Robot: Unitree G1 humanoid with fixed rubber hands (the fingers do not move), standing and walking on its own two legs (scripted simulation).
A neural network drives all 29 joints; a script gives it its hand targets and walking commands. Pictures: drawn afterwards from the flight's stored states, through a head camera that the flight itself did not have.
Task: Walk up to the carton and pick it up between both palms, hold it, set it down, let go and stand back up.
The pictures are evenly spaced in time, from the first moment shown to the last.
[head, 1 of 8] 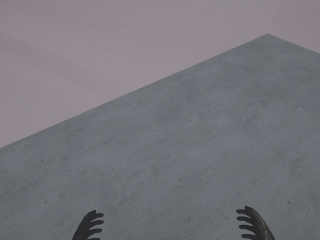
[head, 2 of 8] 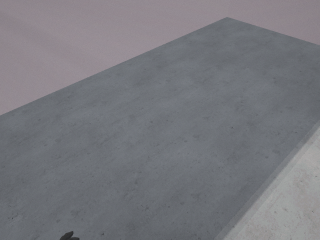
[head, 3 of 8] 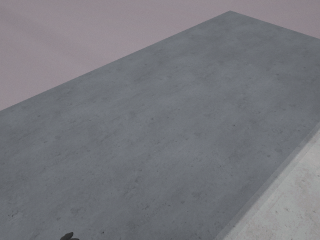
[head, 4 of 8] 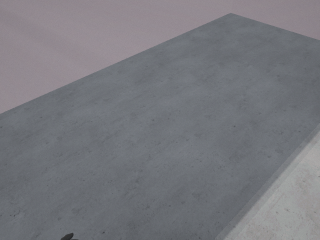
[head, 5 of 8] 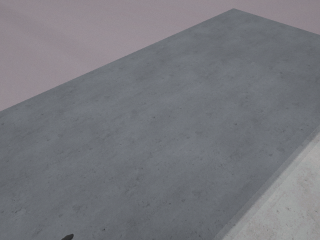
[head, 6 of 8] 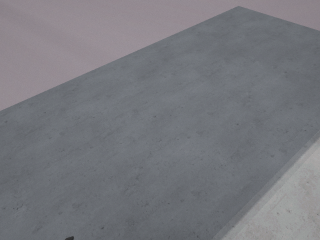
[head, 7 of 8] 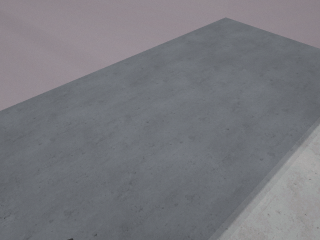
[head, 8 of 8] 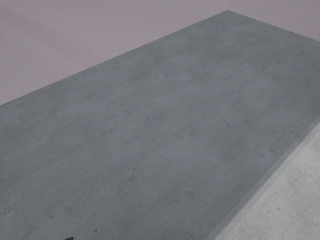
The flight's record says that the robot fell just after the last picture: no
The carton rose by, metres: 0.00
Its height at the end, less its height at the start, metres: +0.00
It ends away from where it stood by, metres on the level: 0.00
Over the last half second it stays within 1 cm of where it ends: yes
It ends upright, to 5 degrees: yes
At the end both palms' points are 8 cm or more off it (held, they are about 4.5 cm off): yes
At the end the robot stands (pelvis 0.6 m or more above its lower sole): yes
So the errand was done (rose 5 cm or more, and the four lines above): no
